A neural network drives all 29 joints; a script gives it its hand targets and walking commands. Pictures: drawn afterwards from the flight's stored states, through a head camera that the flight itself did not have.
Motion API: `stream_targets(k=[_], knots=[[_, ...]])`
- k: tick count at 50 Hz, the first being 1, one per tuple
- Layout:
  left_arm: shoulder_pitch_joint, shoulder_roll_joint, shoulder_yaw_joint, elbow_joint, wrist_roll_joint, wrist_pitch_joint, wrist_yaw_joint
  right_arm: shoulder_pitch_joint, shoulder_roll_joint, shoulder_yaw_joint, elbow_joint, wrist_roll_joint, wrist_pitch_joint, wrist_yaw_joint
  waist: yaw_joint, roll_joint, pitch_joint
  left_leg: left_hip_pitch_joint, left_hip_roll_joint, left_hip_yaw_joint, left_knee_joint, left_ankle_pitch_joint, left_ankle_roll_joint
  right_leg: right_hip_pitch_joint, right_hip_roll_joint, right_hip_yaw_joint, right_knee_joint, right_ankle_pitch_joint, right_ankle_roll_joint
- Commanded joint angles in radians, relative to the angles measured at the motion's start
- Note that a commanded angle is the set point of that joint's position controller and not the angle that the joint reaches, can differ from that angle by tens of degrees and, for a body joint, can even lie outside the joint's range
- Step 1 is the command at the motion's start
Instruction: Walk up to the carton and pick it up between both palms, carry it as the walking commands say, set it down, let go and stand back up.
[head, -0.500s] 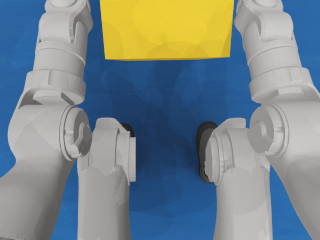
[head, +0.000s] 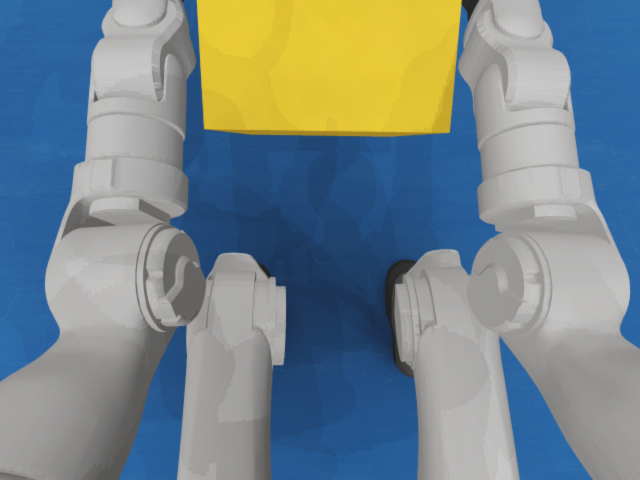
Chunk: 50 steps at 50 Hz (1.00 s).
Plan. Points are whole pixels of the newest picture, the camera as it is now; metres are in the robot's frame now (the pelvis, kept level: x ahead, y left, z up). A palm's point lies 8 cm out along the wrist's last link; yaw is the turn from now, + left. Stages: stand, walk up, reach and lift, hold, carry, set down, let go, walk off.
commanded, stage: reach and lift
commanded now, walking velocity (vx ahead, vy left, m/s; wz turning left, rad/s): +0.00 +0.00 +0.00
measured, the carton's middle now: (324, 31) +0.55 +0.02 -0.20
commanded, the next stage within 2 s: none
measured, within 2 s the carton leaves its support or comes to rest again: neither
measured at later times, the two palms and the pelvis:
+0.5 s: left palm out of the picture +0.55 +0.16 -0.07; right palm out of the picture +0.55 -0.13 -0.06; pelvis +0.01 +0.00 +0.04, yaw +0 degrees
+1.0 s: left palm out of the picture +0.53 +0.16 +0.01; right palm out of the picture +0.52 -0.13 +0.01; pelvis +0.00 +0.00 +0.09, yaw +1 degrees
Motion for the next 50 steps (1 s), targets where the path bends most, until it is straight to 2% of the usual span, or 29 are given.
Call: stream_targets(k=[1,8,20,37,50], knots=[[-0.597,-0.994,-0.407,-0.077,-0.129,-0.013,-0.301,-0.662,0.961,0.457,-0.049,0.119,-0.003,0.292,0.011,0.03,-1.297,0.676,-0.055,0.223,-0.179,0.337,0.048,0.632,0.066,-0.227,-0.157,0.318,-0.063],[-0.544,-1.016,-0.395,-0.081,-0.102,0.002,-0.302,-0.595,0.978,0.438,-0.043,0.091,0.013,0.3,0.007,0.034,-1.288,0.688,-0.06,0.219,-0.213,0.362,0.045,0.625,0.072,-0.223,-0.191,0.337,-0.062],[-0.506,-1.066,-0.432,-0.137,-0.101,0.027,-0.292,-0.565,1.021,0.476,-0.108,0.095,0.035,0.3,0.006,0.038,-1.402,0.772,-0.068,0.215,-0.272,0.411,0.039,0.702,0.083,-0.219,-0.251,0.381,-0.058],[-0.444,-1.113,-0.359,-0.086,-0.04,0.058,-0.307,-0.499,1.066,0.423,-0.072,0.042,0.064,0.316,0.002,0.033,-1.319,0.785,-0.078,0.211,-0.41,0.316,0.044,0.727,0.089,-0.21,-0.395,0.295,-0.058],[-0.395,-1.161,-0.369,-0.099,-0.033,0.073,-0.309,-0.445,1.117,0.442,-0.09,0.035,0.083,0.331,0.002,0.032,-1.364,0.878,-0.087,0.209,-0.49,0.337,0.041,0.806,0.095,-0.21,-0.477,0.31,-0.054]])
